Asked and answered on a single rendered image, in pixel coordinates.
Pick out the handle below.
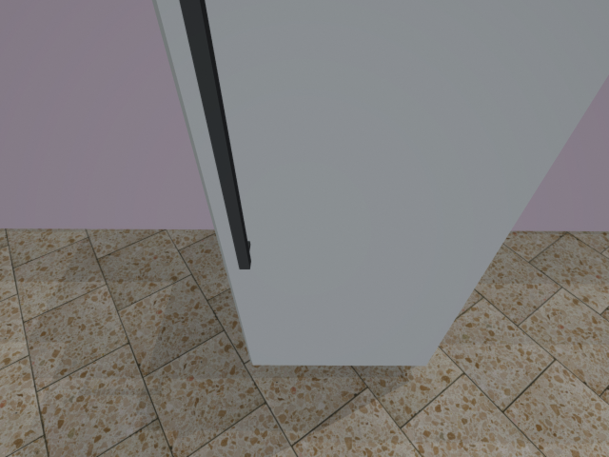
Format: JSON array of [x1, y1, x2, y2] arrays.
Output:
[[179, 0, 251, 269]]

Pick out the fridge door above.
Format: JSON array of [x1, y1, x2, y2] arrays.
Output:
[[156, 0, 609, 366]]

